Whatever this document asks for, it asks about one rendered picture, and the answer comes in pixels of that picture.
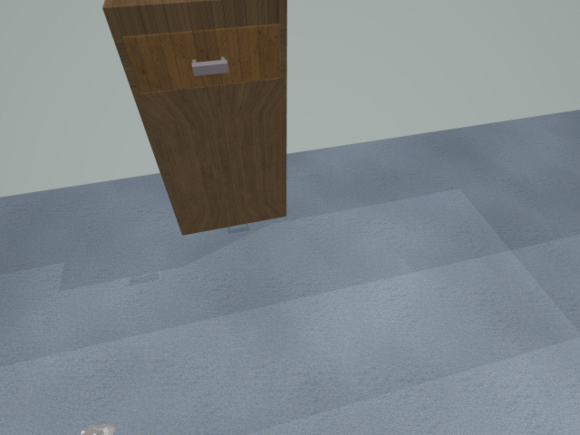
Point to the cabinet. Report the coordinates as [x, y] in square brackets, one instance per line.
[220, 149]

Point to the drawer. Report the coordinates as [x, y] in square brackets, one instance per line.
[163, 61]

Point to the handle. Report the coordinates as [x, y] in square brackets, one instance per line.
[210, 67]

